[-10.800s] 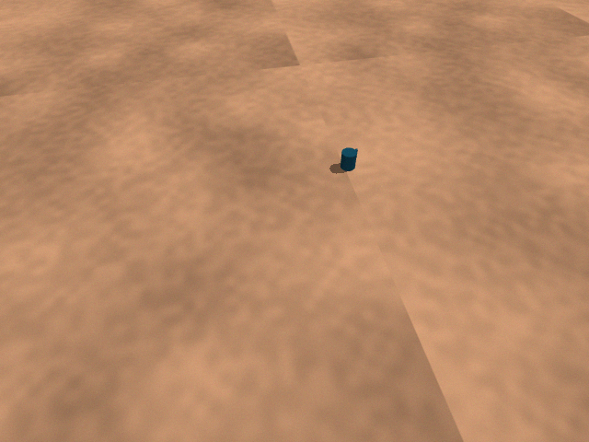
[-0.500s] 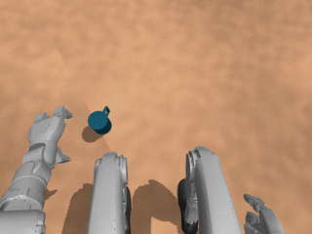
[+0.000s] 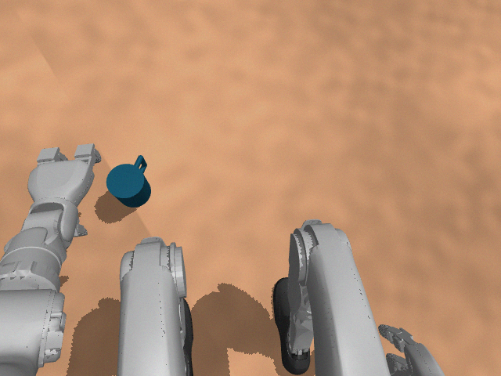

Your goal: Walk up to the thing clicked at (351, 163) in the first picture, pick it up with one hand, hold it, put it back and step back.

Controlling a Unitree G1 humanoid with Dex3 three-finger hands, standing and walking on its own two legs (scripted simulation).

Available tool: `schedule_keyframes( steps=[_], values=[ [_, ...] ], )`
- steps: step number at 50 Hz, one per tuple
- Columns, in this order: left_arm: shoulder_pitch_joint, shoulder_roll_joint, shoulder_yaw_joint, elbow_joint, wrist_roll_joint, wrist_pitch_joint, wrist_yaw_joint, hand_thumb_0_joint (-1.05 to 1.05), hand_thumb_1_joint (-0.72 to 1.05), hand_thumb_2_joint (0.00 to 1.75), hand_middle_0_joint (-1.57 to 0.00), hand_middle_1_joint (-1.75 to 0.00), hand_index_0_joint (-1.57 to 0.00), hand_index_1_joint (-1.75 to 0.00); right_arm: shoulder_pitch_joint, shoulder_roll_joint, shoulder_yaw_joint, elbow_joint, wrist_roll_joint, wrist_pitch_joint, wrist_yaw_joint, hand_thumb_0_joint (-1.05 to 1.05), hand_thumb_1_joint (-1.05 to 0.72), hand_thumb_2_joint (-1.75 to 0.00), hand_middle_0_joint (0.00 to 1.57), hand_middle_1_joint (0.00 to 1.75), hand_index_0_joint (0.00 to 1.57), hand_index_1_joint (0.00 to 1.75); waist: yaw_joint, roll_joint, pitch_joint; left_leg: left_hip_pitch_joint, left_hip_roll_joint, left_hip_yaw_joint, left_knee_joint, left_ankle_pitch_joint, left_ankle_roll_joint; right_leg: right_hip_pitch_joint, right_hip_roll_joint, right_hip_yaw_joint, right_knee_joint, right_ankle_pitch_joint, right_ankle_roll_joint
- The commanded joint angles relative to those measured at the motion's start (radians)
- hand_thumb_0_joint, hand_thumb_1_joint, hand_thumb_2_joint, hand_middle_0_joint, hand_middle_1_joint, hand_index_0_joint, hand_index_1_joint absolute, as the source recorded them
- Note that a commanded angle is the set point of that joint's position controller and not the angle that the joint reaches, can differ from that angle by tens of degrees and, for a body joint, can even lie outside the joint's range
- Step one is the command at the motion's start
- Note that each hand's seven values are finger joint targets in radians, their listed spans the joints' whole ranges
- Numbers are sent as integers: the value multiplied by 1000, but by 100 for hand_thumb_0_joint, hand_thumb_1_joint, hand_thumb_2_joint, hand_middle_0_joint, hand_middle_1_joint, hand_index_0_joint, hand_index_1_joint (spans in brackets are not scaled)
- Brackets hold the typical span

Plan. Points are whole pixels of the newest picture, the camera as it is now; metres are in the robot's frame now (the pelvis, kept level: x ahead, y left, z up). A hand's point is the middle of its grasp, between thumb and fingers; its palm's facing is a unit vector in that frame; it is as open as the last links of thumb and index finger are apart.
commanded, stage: rise first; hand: left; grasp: from above
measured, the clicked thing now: (133, 180) +0.49 +0.22 -0.33
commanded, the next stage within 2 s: approach in 0.92 s
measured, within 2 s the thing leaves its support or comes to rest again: neither
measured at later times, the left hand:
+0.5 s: hand (87, 193) +0.43 +0.27 -0.20, palm faces -0.45 -0.04 -0.89, open 14.1 cm
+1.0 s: hand (93, 191) +0.44 +0.27 -0.21, palm faces -0.45 -0.05 -0.89, open 14.1 cm
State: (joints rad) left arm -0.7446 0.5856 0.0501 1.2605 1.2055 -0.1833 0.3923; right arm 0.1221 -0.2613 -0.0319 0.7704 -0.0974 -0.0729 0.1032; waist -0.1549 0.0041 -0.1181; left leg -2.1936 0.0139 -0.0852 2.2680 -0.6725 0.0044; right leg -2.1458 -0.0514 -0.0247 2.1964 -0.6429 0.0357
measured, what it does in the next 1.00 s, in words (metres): stands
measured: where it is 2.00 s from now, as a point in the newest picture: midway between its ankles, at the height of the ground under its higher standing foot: (237, 352)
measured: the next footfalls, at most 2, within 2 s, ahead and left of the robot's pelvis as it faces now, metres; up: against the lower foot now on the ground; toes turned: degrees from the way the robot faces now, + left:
none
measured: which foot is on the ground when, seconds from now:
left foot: down 0.00-1.00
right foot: down 0.00-1.00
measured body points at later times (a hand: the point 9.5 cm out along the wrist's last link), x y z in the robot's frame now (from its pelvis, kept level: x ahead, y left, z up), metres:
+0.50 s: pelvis +0.01 +0.00 -0.02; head +0.24 +0.04 +0.36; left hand +0.45 +0.27 -0.15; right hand +0.07 -0.29 -0.14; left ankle +0.09 +0.12 -0.34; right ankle +0.11 -0.14 -0.34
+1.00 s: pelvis +0.01 +0.00 -0.04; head +0.24 +0.05 +0.35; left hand +0.45 +0.27 -0.16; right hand +0.07 -0.29 -0.15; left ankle +0.09 +0.12 -0.34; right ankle +0.11 -0.14 -0.34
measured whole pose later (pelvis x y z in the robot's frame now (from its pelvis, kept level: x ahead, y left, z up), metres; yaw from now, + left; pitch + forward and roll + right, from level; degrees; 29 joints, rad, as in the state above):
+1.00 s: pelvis +0.01 +0.00 -0.04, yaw -1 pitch +34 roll -6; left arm -0.84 0.64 0.10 1.40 1.26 -0.21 0.47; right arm 0.14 -0.28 0.00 0.78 -0.14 -0.08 0.14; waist -0.20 -0.01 -0.07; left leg -2.29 0.01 -0.11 2.39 -0.70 -0.01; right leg -2.25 -0.04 -0.03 2.31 -0.66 0.04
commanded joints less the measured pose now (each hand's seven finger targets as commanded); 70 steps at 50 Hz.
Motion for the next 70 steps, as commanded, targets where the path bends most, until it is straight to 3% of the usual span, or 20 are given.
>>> schedule_keyframes(
  steps=[1,3,6,10,23,28,29,35,38,39,49,51,54,58,59,65,68,70],
  values=[
    [-277,237,48,-99,6,-7,53,0,-52,98,-9,-99,-10,-98,160,-223,-75,-28,-11,-9,-7,0,-91,-90,20,30,20,30,1,191,-608,493,-30,55,-261,98,22,261,39,-86,-204,109,-66],
    [-303,256,63,-111,19,-13,59,0,-53,100,-8,-99,-9,-99,175,-221,-73,-26,-14,-6,-5,0,-91,-90,20,30,20,30,0,179,-643,484,-33,64,-240,124,25,282,42,-83,-199,128,-65],
    [-315,254,54,-74,31,-19,65,0,-54,100,-8,-101,-8,-101,176,-221,-69,-25,-22,-7,0,0,-91,-90,20,30,20,30,-15,141,-611,425,-35,76,-217,102,33,291,46,-81,-207,116,-65],
    [-302,265,76,-37,30,-22,77,0,-55,101,-7,-101,-7,-101,185,-221,-64,-20,-29,-9,5,0,-91,-90,20,30,20,30,-8,153,-620,423,-36,83,-204,102,33,294,42,-78,-198,110,-63],
    [-327,261,74,-41,33,-24,94,0,-55,101,-6,-102,-7,-102,204,-231,-67,-3,-36,-7,15,0,-91,-90,20,30,20,30,-27,194,-638,444,-31,66,-180,162,26,260,47,-92,-146,171,-65],
    [-330,265,78,-12,34,-20,100,0,-56,102,-6,-103,-7,-103,204,-237,-62,-6,-40,-9,19,0,-91,-90,20,30,20,30,-30,191,-610,424,-30,73,-170,137,29,247,45,-89,-146,154,-65],
    [-348,256,63,-26,37,-22,100,0,-56,102,-6,-103,-7,-103,202,-234,-62,-4,-39,-10,20,0,-91,-90,20,30,20,30,-33,213,-615,428,-30,74,-170,142,27,243,47,-90,-140,158,-67],
    [-345,285,85,-2,36,-24,107,0,-56,102,-7,-103,-7,-103,206,-242,-62,-6,-39,-11,23,0,-91,-90,20,30,20,30,-34,202,-610,409,-32,73,-160,135,29,240,47,-92,-130,152,-66],
    [-372,272,72,3,41,-25,107,0,-56,102,-6,-104,-6,-103,210,-247,-58,-5,-45,-15,27,0,-91,-90,20,30,20,30,-52,201,-593,390,-33,72,-157,114,32,231,47,-96,-130,139,-65],
    [-360,273,72,-1,37,-26,108,0,-56,102,-6,-104,-7,-103,205,-246,-58,-7,-42,-16,25,0,-91,-90,20,30,20,30,-38,200,-608,405,-32,73,-157,119,30,228,48,-94,-132,140,-65],
    [-380,297,86,21,44,-31,117,0,-56,103,-6,-103,-6,-103,211,-251,-52,0,-46,-15,25,0,-91,-90,20,30,20,30,-48,198,-619,389,-35,77,-125,137,30,232,51,-92,-118,160,-65],
    [-375,273,67,52,46,-32,117,0,-61,110,-7,-96,-2,-102,205,-248,-48,-1,-47,-18,27,0,-91,-90,20,30,20,30,-54,203,-577,371,-35,72,-131,109,28,204,52,-99,-116,131,-68],
    [-408,259,55,42,47,-36,122,0,-56,101,-6,-105,-6,-104,214,-251,-48,1,-50,-21,30,0,-91,-90,20,30,20,30,-67,203,-587,372,-37,68,-133,98,29,201,52,-103,-117,122,-67],
    [-518,209,5,23,52,-33,134,0,-55,100,-6,-107,-7,-106,232,-250,-43,13,-58,-28,29,0,-91,-90,20,30,20,30,-114,231,-607,399,-34,65,-121,116,26,192,54,-107,-114,146,-65],
    [-545,212,4,61,53,-27,141,0,-54,99,-6,-107,-7,-106,237,-254,-40,18,-60,-33,32,0,-91,-90,20,30,20,30,-130,231,-578,391,-31,61,-116,112,26,172,51,-111,-104,145,-63],
    [-658,218,-4,115,80,29,176,0,-55,100,-6,-106,-7,-106,246,-262,-19,25,-79,-39,38,0,-91,-90,20,30,20,30,-155,305,-609,440,-27,60,-118,140,17,164,51,-121,-90,180,-67],
    [-596,291,56,131,75,79,183,0,-56,101,-6,-106,-7,-105,246,-273,-15,5,-75,-31,47,0,-91,-90,20,30,20,30,-107,347,-678,466,-28,71,-133,200,15,223,50,-114,-88,234,-71],
    [-585,285,56,153,69,110,170,0,-57,102,-7,-104,-6,-105,242,-267,-7,-2,-71,-21,52,0,-91,-90,20,30,20,30,-104,327,-685,433,-32,78,-139,199,19,249,56,-109,-100,240,-75]
  ],
)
